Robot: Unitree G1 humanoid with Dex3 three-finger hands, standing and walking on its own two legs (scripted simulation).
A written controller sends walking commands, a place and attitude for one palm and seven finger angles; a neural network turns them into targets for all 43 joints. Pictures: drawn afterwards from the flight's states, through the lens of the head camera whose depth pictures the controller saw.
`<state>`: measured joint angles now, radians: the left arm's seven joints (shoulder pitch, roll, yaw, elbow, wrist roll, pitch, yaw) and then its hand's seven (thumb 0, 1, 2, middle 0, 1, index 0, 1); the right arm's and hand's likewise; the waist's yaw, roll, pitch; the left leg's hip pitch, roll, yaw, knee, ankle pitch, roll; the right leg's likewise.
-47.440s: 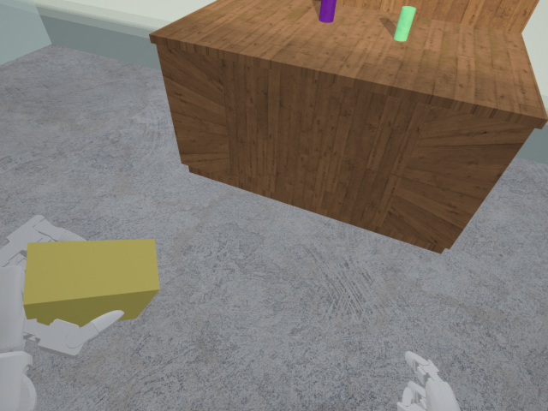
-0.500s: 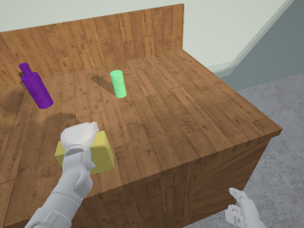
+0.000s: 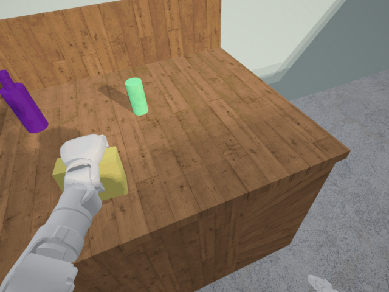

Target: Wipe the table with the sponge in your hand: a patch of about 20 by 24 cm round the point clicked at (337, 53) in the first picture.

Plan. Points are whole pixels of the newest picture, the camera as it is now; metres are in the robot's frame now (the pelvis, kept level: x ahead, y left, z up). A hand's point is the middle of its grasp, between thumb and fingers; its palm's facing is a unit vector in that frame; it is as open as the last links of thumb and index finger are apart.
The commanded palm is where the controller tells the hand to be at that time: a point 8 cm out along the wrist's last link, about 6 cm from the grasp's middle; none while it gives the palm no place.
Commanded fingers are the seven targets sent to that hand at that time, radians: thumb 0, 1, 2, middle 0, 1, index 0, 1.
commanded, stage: wipe forward along the middle lane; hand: left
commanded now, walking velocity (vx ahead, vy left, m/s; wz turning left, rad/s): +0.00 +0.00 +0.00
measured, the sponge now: (96, 182) +0.36 +0.27 +0.03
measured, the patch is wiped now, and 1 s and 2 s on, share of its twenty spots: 1.00 1.00 1.00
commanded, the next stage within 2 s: slide back across to the first lane in 0.78 s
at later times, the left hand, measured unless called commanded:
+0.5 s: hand (89, 150) +0.42 +0.30 +0.07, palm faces -0.08 -0.02 -1.00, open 10.0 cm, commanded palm +0.41 +0.29 +0.11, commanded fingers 0.00 0.10 1.30 -1.20 -1.60 -1.20 -1.60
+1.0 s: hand (87, 140) +0.46 +0.32 +0.07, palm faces -0.08 -0.02 -1.00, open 10.0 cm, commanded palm +0.43 +0.32 +0.12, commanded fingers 0.00 0.10 1.30 -1.20 -1.60 -1.20 -1.60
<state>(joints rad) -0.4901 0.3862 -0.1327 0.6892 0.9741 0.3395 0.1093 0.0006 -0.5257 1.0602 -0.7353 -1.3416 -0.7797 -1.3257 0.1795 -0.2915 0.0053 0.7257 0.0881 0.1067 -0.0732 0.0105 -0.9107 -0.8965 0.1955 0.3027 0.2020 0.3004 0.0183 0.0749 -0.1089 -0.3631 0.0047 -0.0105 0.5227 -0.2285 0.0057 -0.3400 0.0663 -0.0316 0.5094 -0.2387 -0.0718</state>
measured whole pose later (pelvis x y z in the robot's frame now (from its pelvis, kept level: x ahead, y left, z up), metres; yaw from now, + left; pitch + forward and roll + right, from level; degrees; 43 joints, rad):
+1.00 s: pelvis +0.02 +0.05 -0.01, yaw -1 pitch +12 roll -2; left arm -0.82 0.45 -0.05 1.07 1.05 0.27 0.17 0.01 -0.53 1.06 -0.74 -1.33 -0.78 -1.33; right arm 0.27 -0.27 -0.01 0.74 0.06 0.12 -0.03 0.01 -0.91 -0.90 0.20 0.30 0.20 0.30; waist -0.05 0.05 -0.15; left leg -0.53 -0.02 0.02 0.59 -0.27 0.05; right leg -0.48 0.04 0.00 0.52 -0.25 -0.01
